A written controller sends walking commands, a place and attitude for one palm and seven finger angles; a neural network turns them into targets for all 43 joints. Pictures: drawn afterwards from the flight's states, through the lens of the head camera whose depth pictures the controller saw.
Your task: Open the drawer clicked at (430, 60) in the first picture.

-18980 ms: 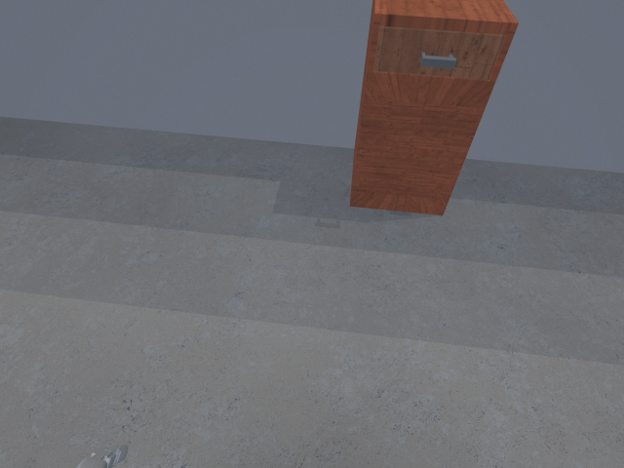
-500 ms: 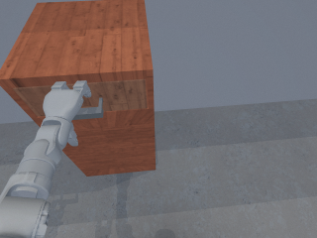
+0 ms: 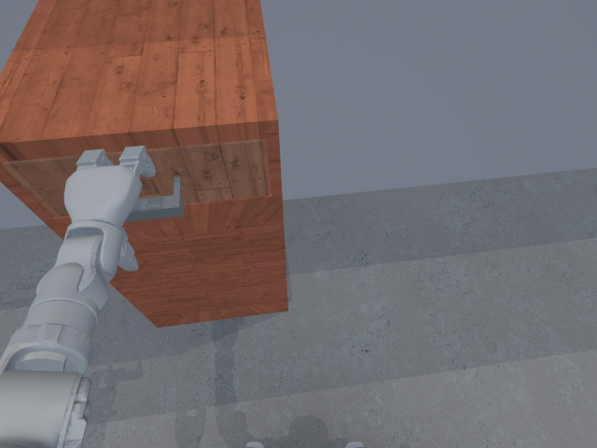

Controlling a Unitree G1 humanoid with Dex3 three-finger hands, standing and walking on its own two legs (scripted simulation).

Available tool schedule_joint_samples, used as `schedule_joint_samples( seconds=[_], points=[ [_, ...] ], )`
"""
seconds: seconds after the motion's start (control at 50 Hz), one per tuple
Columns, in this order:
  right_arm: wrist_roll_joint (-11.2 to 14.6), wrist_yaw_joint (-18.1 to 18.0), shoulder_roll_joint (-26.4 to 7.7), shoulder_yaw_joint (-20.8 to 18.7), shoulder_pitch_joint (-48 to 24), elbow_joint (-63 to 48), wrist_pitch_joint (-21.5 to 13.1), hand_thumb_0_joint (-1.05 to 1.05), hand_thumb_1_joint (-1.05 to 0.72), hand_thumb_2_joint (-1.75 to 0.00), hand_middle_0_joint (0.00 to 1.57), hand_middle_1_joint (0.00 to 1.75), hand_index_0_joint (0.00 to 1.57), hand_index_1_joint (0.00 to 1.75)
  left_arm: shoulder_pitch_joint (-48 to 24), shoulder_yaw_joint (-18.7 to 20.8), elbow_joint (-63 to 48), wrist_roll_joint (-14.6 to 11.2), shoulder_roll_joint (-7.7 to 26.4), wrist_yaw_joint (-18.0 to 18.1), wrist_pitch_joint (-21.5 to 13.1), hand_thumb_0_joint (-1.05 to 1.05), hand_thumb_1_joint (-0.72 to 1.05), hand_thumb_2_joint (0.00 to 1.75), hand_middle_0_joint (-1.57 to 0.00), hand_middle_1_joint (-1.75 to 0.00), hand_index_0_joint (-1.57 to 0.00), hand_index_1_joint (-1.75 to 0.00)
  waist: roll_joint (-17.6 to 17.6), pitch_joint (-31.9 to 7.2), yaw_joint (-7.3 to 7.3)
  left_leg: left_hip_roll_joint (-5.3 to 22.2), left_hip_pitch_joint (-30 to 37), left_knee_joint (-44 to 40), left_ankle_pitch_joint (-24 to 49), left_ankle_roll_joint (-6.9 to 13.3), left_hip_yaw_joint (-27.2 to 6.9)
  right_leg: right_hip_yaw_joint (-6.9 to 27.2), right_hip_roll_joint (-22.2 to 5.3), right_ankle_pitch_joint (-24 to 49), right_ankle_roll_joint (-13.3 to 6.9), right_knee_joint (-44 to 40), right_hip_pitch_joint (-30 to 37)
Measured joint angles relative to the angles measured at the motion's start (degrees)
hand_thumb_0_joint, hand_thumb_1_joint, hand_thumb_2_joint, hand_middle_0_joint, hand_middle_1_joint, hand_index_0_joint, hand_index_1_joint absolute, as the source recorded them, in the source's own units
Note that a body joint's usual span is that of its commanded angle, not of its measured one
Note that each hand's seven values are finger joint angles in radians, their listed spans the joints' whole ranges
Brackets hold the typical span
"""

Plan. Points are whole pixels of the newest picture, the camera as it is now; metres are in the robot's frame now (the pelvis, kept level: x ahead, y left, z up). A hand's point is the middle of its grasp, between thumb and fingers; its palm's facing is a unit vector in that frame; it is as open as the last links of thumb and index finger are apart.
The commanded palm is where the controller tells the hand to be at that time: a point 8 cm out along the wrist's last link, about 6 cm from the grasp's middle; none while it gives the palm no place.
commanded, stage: lower the fingers behind the handle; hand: left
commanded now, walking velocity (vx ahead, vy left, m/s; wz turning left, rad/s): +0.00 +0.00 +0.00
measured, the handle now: (149, 197) +0.49 +0.25 -0.01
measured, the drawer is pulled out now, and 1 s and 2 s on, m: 0.00 0.00 0.00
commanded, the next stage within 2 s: lift the fingers back up to retry in 1.38 s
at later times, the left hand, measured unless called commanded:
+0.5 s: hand (136, 226) +0.43 +0.26 +0.00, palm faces -0.02 -0.01 -1.00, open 13.8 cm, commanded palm +0.40 +0.26 +0.05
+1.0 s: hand (135, 222) +0.43 +0.26 -0.01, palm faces -0.03 +0.01 -1.00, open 13.8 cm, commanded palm +0.41 +0.26 +0.02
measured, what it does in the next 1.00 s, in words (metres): stands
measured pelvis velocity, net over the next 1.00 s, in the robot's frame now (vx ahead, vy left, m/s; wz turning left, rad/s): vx -0.01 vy -0.01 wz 0.00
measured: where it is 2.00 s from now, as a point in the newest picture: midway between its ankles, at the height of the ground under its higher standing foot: outside the picture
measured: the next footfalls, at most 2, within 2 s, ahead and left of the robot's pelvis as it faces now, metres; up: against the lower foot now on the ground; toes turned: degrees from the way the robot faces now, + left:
none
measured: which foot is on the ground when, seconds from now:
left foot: down 0.00-1.00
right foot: down 0.00-1.00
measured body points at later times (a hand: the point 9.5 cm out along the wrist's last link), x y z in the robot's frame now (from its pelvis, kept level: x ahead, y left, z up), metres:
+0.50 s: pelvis +0.00 +0.00 -0.01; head +0.09 +0.00 +0.43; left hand +0.42 +0.26 +0.05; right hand +0.04 -0.27 -0.14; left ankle -0.02 +0.09 -0.71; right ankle -0.01 -0.12 -0.71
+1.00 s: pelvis -0.01 -0.01 -0.02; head +0.08 -0.01 +0.42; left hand +0.43 +0.26 +0.05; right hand +0.03 -0.29 -0.15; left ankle -0.02 +0.09 -0.71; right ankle -0.01 -0.12 -0.71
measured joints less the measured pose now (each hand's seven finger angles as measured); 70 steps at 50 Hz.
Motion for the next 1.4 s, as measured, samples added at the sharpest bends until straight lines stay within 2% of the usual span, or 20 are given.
schedule_joint_samples(
  seconds=[0.06,0.1,0.14,0.18,0.24,0.3,0.36,0.5,0.54,0.72,0.96,1.22,1.4],
  points=[
    [0.2,0.7,0.0,-0.1,-0.2,0.6,0.0,0.0,-0.9,-0.9,0.2,0.29,0.2,0.3,-0.7,-0.4,2.7,-0.5,0.1,1.4,5.2,0.0,-0.48,0.3,-0.32,-1.2,-0.32,-1.2,0.7,-0.5,0.38,0.0,-0.8,0.2,0.0,0.1,0.2,0.1,0.0,0.1,0.2,0.1,-0.8],
    [0.7,0.9,0.1,-0.1,0.0,0.8,0.2,0.0,-0.9,-0.9,0.2,0.29,0.2,0.3,-0.9,-1.6,4.6,-1.5,0.1,0.4,8.2,0.0,-0.48,0.3,-0.31,-1.2,-0.32,-1.2,1.1,-0.7,0.55,0.0,-0.5,-0.2,0.2,0.2,0.1,0.1,0.0,0.3,0.2,-0.4,-0.4],
    [1.0,0.6,0.3,0.2,0.4,1.0,0.1,0.0,-0.9,-0.9,0.2,0.29,0.2,0.3,-1.3,-3.3,6.1,-2.6,-0.1,-1.7,9.7,0.0,-0.48,0.3,-0.31,-1.2,-0.32,-1.2,1.2,-0.6,0.52,-0.1,0.3,-0.7,0.4,0.2,-0.2,-0.1,-0.1,0.5,0.2,-1.0,0.6],
    [1.2,-0.1,0.6,0.6,0.8,0.9,0.0,0.0,-0.9,-0.9,0.2,0.29,0.2,0.3,-1.6,-4.5,6.8,-3.3,-0.3,-4.1,9.2,0.0,-0.48,0.3,-0.31,-1.2,-0.32,-1.2,0.8,-0.4,0.29,-0.2,1.1,-1.2,0.6,0.2,-0.5,-0.4,-0.2,0.6,0.2,-1.6,1.5],
    [1.0,-1.0,0.9,0.9,1.4,0.6,-0.4,0.0,-0.9,-0.9,0.2,0.29,0.21,0.3,-2.1,-5.1,5.8,-2.9,-0.4,-5.9,6.0,-0.01,-0.49,0.3,-0.32,-1.2,-0.31,-1.2,0.1,-0.3,-0.22,-0.3,1.4,-1.1,0.6,0.1,-1.0,-0.9,-0.3,0.5,0.1,-1.6,2.0],
    [0.7,-1.3,0.7,0.7,1.6,0.3,-0.7,0.0,-0.9,-0.9,0.2,0.29,0.21,0.3,-3.0,-4.9,4.8,-1.2,-0.1,-5.1,1.9,0.0,-0.49,0.3,-0.32,-1.2,-0.31,-1.2,-0.4,-0.6,-0.7,-0.2,0.1,0.2,0.1,0.0,-1.1,-1.1,-0.2,0.1,0.0,-0.6,0.8],
    [0.3,-0.6,0.2,0.4,1.3,0.1,-0.7,0.0,-0.9,-0.9,0.2,0.29,0.2,0.3,-3.6,-3.5,5.3,-0.1,-0.4,-2.7,0.6,0.0,-0.49,0.3,-0.32,-1.2,-0.31,-1.2,-0.3,-1.0,-0.96,0.0,-1.9,1.8,-0.5,0.0,-0.7,-0.8,0.0,-0.4,0.0,1.1,-1.4],
    [0.1,1.0,-0.4,0.1,1.5,0.0,-0.1,0.0,-0.9,-0.9,0.2,0.29,0.2,0.3,-2.1,-1.9,6.8,0.4,-1.6,2.2,4.2,0.0,-0.49,0.3,-0.3,-1.2,-0.31,-1.2,0.6,-1.4,-0.61,0.3,-4.8,3.6,-1.2,0.2,0.5,0.3,0.4,-0.8,0.2,3.3,-4.9],
    [0.1,0.9,-0.1,0.2,1.6,0.6,-0.1,0.0,-0.9,-0.9,0.2,0.29,0.2,0.3,-2.3,-2.0,6.9,0.5,-1.7,2.5,4.6,0.0,-0.49,0.3,-0.29,-1.2,-0.32,-1.2,0.6,-1.4,-0.54,0.3,-5.1,3.7,-1.2,0.1,0.4,0.2,0.4,-0.9,0.1,3.5,-5.1],
    [0.7,0.4,0.4,1.2,1.6,1.4,0.2,0.0,-0.9,-0.9,0.2,0.29,0.2,0.3,-4.8,-3.2,10.6,-0.4,-0.5,1.5,6.2,0.0,-0.49,0.3,-0.3,-1.24,-0.32,-1.2,0.3,-1.8,-1.48,0.6,-5.0,3.5,-1.0,-0.3,0.0,-0.3,0.6,-0.8,-0.3,3.3,-5.0],
    [1.1,-0.2,-1.0,1.3,2.2,0.0,-0.1,0.0,-0.9,-0.9,0.2,0.29,0.2,0.3,-7.0,-3.2,11.5,-0.5,1.7,0.6,4.0,0.0,-0.49,0.3,-0.29,-1.33,-0.32,-1.2,0.0,-2.6,-1.44,0.7,-9.0,6.5,-1.6,-0.6,-0.1,-0.6,0.8,-1.4,-0.5,6.5,-9.1],
    [1.5,-0.3,-0.6,1.9,1.9,-0.6,0.1,0.0,-0.9,-0.9,0.2,0.29,0.2,0.3,-6.9,-3.3,11.0,-1.3,2.1,0.9,4.4,0.0,-0.49,0.3,-0.22,-1.3,-0.32,-1.2,0.1,-2.6,-1.73,0.9,-11.1,8.4,-1.8,-0.6,0.0,-0.6,1.0,-1.4,-0.5,8.3,-11.2],
    [1.5,-0.5,-0.5,2.4,2.2,-0.8,-0.1,0.0,-0.9,-0.9,0.2,0.29,0.2,0.3,-8.0,-3.3,11.5,-1.2,2.3,0.9,4.2,0.0,-0.49,0.3,-0.23,-1.31,-0.32,-1.2,0.1,-2.2,-2.07,0.7,-11.6,8.6,-1.5,-0.3,0.0,-0.6,0.9,-1.1,-0.2,8.2,-11.5]
  ],
)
